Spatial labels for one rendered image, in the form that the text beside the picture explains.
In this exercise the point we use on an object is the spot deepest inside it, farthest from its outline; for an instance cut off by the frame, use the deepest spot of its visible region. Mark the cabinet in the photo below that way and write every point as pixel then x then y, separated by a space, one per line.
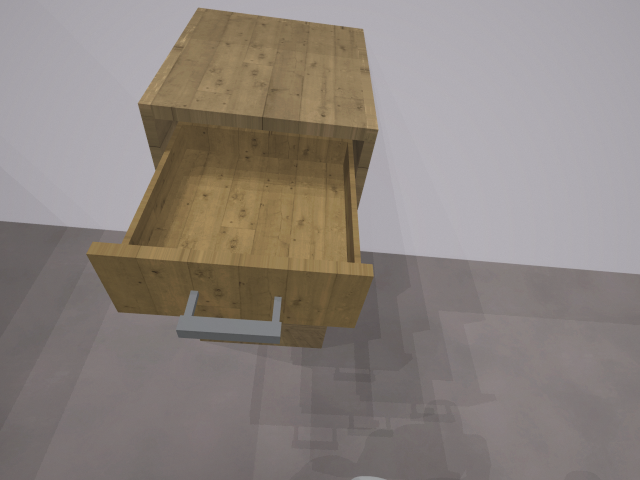
pixel 266 73

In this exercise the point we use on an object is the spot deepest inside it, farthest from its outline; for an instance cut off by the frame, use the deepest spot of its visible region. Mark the drawer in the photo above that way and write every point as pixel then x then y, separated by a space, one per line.
pixel 242 216

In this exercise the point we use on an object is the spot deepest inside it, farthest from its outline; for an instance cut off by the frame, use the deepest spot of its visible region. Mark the handle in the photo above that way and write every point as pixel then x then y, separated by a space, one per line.
pixel 211 328

